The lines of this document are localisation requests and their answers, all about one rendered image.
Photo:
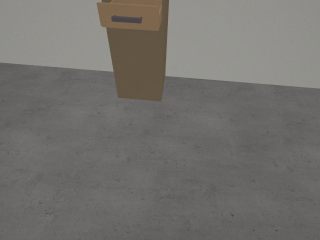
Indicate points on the cabinet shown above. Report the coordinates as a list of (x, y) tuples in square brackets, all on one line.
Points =
[(139, 59)]

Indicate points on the handle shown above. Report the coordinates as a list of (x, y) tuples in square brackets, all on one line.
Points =
[(125, 19)]

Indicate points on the drawer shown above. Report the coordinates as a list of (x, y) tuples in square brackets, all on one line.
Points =
[(149, 10)]

